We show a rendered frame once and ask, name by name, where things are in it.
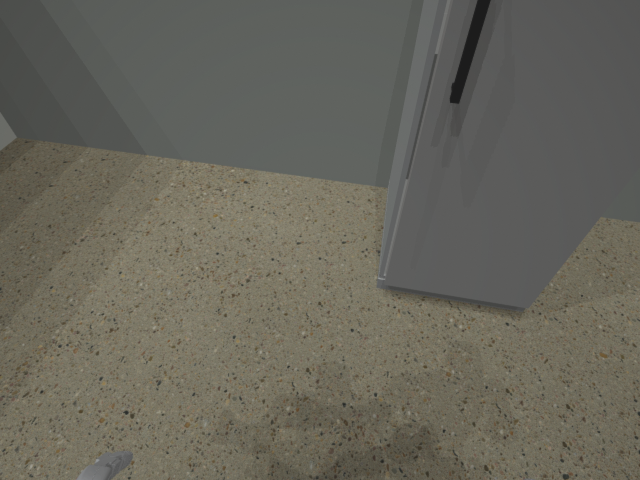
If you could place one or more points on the handle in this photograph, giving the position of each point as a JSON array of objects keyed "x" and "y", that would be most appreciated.
[{"x": 469, "y": 50}]

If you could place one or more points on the fridge door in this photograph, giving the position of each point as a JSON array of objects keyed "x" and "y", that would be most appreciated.
[{"x": 505, "y": 185}]

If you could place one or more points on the left robot hand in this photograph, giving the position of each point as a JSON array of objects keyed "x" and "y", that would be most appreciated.
[{"x": 107, "y": 466}]

